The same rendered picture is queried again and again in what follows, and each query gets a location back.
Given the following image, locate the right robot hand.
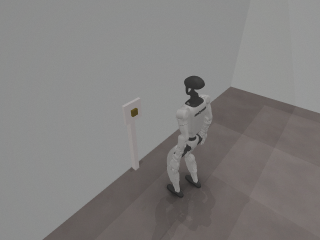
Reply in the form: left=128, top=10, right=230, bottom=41
left=198, top=131, right=207, bottom=145

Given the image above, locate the left robot hand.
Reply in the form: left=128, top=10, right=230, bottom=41
left=169, top=159, right=180, bottom=175

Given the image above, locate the panel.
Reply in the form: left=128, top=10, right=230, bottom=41
left=122, top=97, right=142, bottom=170

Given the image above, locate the button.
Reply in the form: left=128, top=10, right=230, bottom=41
left=131, top=108, right=138, bottom=117

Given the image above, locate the robot head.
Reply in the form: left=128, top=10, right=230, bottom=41
left=184, top=76, right=205, bottom=108

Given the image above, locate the robot left upper arm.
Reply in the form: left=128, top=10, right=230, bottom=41
left=175, top=106, right=189, bottom=142

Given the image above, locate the right robot foot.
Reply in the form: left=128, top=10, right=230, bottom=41
left=185, top=174, right=201, bottom=188

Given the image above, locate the robot right upper arm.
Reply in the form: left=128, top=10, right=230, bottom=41
left=199, top=94, right=213, bottom=122

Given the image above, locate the robot right forearm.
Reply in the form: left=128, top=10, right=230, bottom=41
left=200, top=119, right=212, bottom=135

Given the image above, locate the robot left forearm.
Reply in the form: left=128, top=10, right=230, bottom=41
left=173, top=135, right=187, bottom=162

